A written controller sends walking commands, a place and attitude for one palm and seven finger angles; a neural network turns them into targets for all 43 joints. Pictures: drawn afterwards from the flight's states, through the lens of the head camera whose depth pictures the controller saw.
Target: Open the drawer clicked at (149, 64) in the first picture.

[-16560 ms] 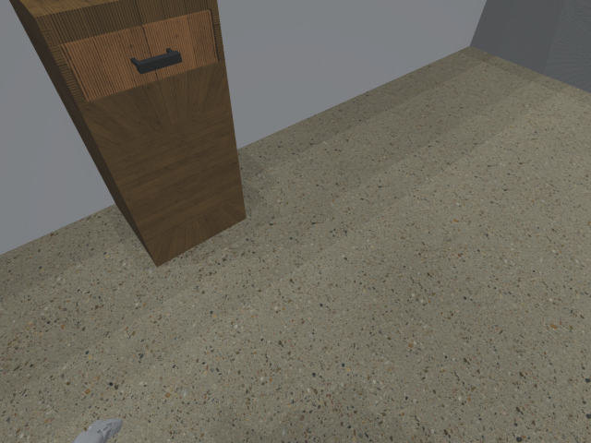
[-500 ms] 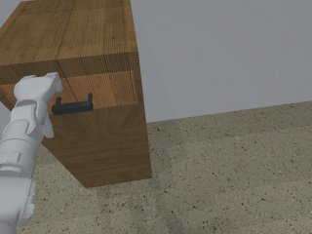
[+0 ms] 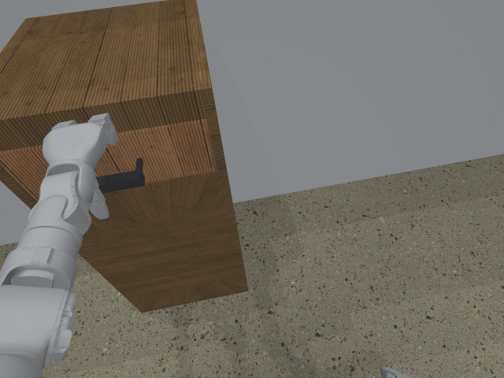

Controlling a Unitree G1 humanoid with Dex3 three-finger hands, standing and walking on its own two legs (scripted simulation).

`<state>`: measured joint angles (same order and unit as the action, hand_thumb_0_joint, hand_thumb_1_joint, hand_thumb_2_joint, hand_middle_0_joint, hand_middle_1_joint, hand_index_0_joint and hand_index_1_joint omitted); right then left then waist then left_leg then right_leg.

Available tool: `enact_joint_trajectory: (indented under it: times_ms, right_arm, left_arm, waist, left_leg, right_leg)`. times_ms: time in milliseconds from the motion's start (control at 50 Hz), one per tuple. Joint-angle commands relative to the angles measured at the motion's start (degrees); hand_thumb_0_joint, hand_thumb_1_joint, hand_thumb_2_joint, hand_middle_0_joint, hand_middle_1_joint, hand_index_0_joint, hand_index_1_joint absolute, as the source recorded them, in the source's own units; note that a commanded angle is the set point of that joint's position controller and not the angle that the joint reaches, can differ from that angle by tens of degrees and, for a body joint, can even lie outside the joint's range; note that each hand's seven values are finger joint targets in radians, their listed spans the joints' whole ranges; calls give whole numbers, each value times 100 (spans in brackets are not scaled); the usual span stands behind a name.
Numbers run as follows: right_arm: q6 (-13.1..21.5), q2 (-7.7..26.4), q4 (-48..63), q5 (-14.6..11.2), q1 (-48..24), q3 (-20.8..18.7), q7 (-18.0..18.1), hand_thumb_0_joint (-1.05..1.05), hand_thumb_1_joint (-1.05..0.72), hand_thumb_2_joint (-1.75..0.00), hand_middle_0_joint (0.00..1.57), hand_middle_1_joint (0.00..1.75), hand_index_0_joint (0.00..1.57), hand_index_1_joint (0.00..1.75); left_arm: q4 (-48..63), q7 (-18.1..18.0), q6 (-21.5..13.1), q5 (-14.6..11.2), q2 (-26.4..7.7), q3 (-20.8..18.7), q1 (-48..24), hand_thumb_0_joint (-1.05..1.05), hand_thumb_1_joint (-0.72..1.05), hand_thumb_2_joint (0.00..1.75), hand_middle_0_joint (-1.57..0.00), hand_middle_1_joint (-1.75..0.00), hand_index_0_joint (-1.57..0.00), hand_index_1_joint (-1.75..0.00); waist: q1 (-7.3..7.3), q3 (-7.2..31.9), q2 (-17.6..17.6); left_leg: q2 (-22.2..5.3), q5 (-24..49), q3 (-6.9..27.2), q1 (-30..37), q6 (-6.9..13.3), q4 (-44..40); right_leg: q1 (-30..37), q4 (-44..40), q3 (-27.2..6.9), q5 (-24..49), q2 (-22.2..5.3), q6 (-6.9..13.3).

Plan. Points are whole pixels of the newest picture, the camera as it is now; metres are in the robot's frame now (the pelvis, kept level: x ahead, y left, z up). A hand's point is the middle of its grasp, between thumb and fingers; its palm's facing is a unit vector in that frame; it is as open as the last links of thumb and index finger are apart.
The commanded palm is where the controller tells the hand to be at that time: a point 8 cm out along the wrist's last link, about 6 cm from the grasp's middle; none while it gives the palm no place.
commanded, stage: lower the fingers behind the handle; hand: left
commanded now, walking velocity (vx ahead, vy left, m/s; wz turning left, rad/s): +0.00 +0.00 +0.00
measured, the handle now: (113, 174) +0.48 +0.29 +0.04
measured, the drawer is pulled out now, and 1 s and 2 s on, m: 0.00 0.00 0.00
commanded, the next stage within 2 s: close the thumb around the handle in 1.50 s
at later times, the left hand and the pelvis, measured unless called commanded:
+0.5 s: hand (99, 178) +0.44 +0.28 +0.08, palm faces +0.10 -0.02 -0.99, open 13.6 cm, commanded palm +0.40 +0.31 +0.12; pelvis +0.00 +0.01 -0.02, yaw +2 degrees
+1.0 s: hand (92, 203) +0.42 +0.32 +0.02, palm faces +0.01 -0.01 -1.00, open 13.9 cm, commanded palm +0.40 +0.31 +0.08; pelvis -0.01 +0.01 -0.03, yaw +2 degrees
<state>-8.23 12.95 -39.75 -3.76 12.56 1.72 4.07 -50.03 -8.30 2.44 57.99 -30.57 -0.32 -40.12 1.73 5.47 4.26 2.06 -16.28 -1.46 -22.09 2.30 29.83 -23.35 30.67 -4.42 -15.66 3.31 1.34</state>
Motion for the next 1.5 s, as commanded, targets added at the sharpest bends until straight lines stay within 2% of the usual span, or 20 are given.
enact_joint_trajectory:
  times_ms: [0, 120, 180, 220, 320, 380, 440, 540, 600, 680, 720, 780, 900, 960, 1020, 1080, 1200, 1280, 1360, 1480]
  right_arm:
    - [219, 1089, 739, 45, 91, -456, 173, 0, -90, -90, 20, 30, 20, 30]
    - [438, 1003, 717, 151, 550, -670, 205, 0, -90, -90, 20, 30, 20, 30]
    - [495, 1010, 584, 190, 716, -745, 209, 0, -90, -90, 20, 30, 20, 30]
    - [503, 1037, 476, 202, 820, -778, 168, 0, -90, -90, 20, 30, 20, 30]
    - [419, 1089, 355, 213, 824, -755, -51, 0, -90, -90, 20, 30, 20, 30]
    - [347, 1084, 453, 220, 734, -714, -157, 0, -90, -90, 20, 30, 20, 30]
    - [234, 1112, 499, 195, 685, -682, -181, 0, -90, -90, 20, 30, 20, 30]
    - [132, 1115, 602, 120, 600, -581, -92, 0, -90, -90, 20, 30, 20, 30]
    - [207, 1137, 691, 117, 629, -560, 14, 0, -90, -90, 20, 30, 20, 30]
    - [342, 1069, 750, 174, 769, -635, 122, 0, -90, -90, 20, 30, 20, 30]
    - [415, 1055, 655, 221, 870, -683, 130, 0, -90, -90, 20, 30, 20, 30]
    - [498, 1023, 550, 249, 961, -765, 80, 0, -90, -90, 20, 30, 20, 30]
    - [513, 1104, 305, 269, 1098, -810, -124, 0, -90, -90, 20, 30, 20, 30]
    - [473, 1120, 273, 274, 1129, -832, -175, 0, -90, -90, 20, 30, 20, 30]
    - [441, 1178, 262, 300, 1141, -832, -161, 0, -90, -90, 20, 30, 20, 30]
    - [395, 1151, 266, 259, 1118, -799, -153, 0, -90, -90, 20, 30, 20, 30]
    - [355, 1123, 409, 227, 1005, -706, -77, 0, -90, -90, 20, 30, 20, 30]
    - [387, 1088, 477, 260, 1004, -712, -34, 0, -90, -90, 20, 30, 20, 30]
    - [431, 1055, 441, 280, 1053, -741, -79, 0, -90, -90, 20, 30, 20, 30]
    - [429, 1064, 390, 296, 1116, -794, -139, 0, -90, -90, 20, 30, 20, 30]
  left_arm:
    - [353, 231, 75, 184, -2336, -665, -1674, 0, -50, 30, -30, -120, -30, -120]
    - [1769, 574, -1140, -34, -1323, 286, -2787, 0, -50, 30, -30, -120, -30, -120]
    - [2232, 390, -1569, -183, -1581, -18, -2982, 0, -50, 30, -30, -120, -30, -120]
    - [2213, 118, -1670, -236, -1737, -255, -3037, 0, -50, 30, -30, -120, -30, -120]
    - [1225, -605, -1108, -56, -2247, -952, -2427, 0, -50, 30, -30, -120, -30, -120]
    - [808, -781, -573, 105, -2192, -866, -2153, 0, -50, 30, -30, -120, -30, -120]
    - [504, -757, -150, 269, -2222, -781, -2065, 0, -50, 30, -30, -120, -30, -120]
    - [-93, -498, 154, 220, -2004, -511, -1789, 0, -50, 30, -30, -120, -30, -120]
    - [-50, -280, -49, 205, -2034, -465, -1971, 0, -50, 30, -30, -120, -30, -120]
    - [662, -175, -853, 243, -1953, -428, -2294, 0, -50, 30, -30, -120, -30, -120]
    - [988, -295, -1227, 262, -1947, -450, -2628, 0, -50, 30, -30, -120, -30, -120]
    - [1271, -649, -1502, 274, -1982, -663, -2589, 0, -50, 30, -30, -120, -30, -120]
    - [670, -1178, -1029, 248, -1809, -621, -2439, 0, -50, 30, -30, -120, -30, -120]
    - [572, -1208, -727, 258, -1548, -375, -2527, 0, -50, 30, -30, -120, -30, -120]
    - [621, -1132, -599, 274, -1751, -523, -2553, 0, -50, 30, -30, -120, -30, -120]
    - [210, -1016, -426, 276, -1458, -282, -2227, 0, -50, 30, -30, -120, -30, -120]
    - [221, -765, -456, 309, -1459, -165, -2196, 0, -50, 30, -30, -120, -30, -120]
    - [593, -782, -771, 285, -1832, -536, -2257, 0, -50, 30, -30, -120, -30, -120]
    - [641, -923, -877, 344, -1488, -323, -2263, 0, -50, 30, -30, -120, -30, -120]
    - [767, -1086, -774, 287, -1487, -399, -2263, 0, -50, 30, -30, -120, -30, -120]
  waist:
    - [-180, 1464, -963]
    - [415, 1563, -67]
    - [379, 1882, 430]
    - [376, 1911, 395]
    - [12, 2151, 217]
    - [-135, 2280, 165]
    - [-101, 2244, -152]
    - [-20, 1584, -723]
    - [86, 1447, -785]
    - [204, 1811, -317]
    - [311, 1800, -203]
    - [227, 2118, 386]
    - [216, 2281, 410]
    - [283, 2488, 401]
    - [262, 2662, 239]
    - [292, 2128, -20]
    - [310, 1744, -159]
    - [189, 2099, 71]
    - [279, 2079, 165]
    - [241, 2498, 210]
  left_leg:
    - [-35, 1325, -107, -3, 65, -192]
    - [-28, 1440, 96, 819, 140, 310]
    - [8, 1601, 220, 1036, 89, 553]
    - [6, 1696, 278, 896, 54, 658]
    - [1, 2022, 248, 244, -54, 700]
    - [-22, 2232, 160, 31, -90, 675]
    - [-44, 2149, 86, -138, -59, 621]
    - [-41, 1292, 38, -450, 19, 360]
    - [-73, 900, 59, -450, 76, 313]
    - [-76, 1014, 123, -124, 108, 508]
    - [-113, 977, 224, -41, 104, 603]
    - [-108, 1207, 294, 215, 38, 809]
    - [-141, 1518, 387, 115, -96, 966]
    - [-160, 1941, 354, 276, -129, 1058]
    - [-207, 2259, 385, 357, -142, 1070]
    - [-195, 2044, 347, 91, -101, 998]
    - [-182, 1457, 355, -90, -35, 830]
    - [-167, 1643, 347, 71, -31, 908]
    - [-196, 1841, 399, 157, -86, 1016]
    - [-187, 2267, 376, 297, -118, 1148]
  right_leg:
    - [1288, -326, 220, 1625, -231, -23]
    - [148, -249, 228, 1304, -159, 37]
    - [-246, -35, 240, 1208, -107, 94]
    - [-384, 85, 304, 1162, -79, 123]
    - [-152, 420, 444, 1468, -38, 176]
    - [104, 528, 470, 1729, -28, 166]
    - [328, 471, 425, 1820, -36, 126]
    - [378, 166, 377, 1253, -89, 69]
    - [236, 87, 346, 930, -114, 49]
    - [-26, 180, 290, 941, -84, 57]
    - [-350, 223, 307, 719, -53, 80]
    - [-769, 437, 344, 683, 6, 128]
    - [-1104, 678, 510, 729, 57, 163]
    - [-1042, 717, 537, 999, 78, 152]
    - [-888, 734, 545, 1183, 90, 154]
    - [-906, 648, 553, 1103, 75, 130]
    - [-875, 523, 523, 779, 43, 138]
    - [-768, 609, 471, 913, 43, 147]
    - [-1066, 685, 528, 890, 67, 143]
    - [-945, 775, 526, 1182, 75, 130]
